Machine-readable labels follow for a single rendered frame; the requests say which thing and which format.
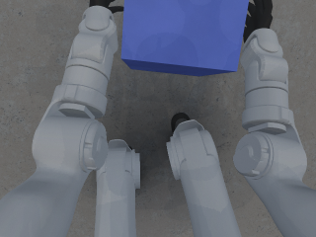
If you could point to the left robot upper arm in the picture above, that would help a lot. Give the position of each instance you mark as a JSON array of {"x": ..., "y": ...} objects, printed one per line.
[{"x": 66, "y": 150}]

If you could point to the robot right shin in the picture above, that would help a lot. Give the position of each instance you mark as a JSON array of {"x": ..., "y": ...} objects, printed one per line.
[{"x": 206, "y": 138}]

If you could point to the carton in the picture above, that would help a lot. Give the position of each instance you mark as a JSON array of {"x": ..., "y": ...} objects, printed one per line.
[{"x": 186, "y": 37}]

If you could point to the left robot hand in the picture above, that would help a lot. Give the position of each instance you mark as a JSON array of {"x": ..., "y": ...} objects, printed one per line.
[{"x": 106, "y": 3}]

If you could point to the robot right forearm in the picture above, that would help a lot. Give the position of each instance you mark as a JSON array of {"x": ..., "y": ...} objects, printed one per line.
[{"x": 266, "y": 86}]

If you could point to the right robot upper arm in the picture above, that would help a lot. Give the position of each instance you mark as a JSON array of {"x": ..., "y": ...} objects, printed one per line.
[{"x": 274, "y": 167}]

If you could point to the right robot hand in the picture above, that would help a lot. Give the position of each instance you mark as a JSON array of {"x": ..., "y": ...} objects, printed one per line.
[{"x": 261, "y": 17}]

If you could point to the robot left shin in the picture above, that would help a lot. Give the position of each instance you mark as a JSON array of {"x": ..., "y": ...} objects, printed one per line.
[{"x": 115, "y": 143}]

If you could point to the robot left forearm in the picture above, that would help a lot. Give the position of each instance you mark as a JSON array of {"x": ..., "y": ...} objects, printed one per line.
[{"x": 82, "y": 93}]

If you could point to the robot shin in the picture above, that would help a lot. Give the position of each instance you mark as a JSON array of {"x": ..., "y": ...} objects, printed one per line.
[
  {"x": 206, "y": 138},
  {"x": 115, "y": 143}
]

